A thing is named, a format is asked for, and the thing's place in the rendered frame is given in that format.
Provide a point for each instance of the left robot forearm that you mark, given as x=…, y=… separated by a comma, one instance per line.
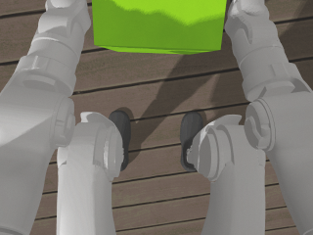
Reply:
x=55, y=49

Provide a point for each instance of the right robot upper arm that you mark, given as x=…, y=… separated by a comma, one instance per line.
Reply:
x=282, y=126

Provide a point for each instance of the right robot forearm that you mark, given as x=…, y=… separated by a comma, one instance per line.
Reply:
x=260, y=55

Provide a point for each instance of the left robot upper arm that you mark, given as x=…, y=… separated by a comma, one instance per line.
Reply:
x=33, y=124

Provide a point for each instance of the robot left shin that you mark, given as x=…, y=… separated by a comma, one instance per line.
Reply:
x=88, y=117

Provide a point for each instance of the carton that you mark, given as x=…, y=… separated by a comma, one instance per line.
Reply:
x=184, y=27

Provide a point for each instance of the left robot thigh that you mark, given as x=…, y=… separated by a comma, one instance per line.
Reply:
x=84, y=199

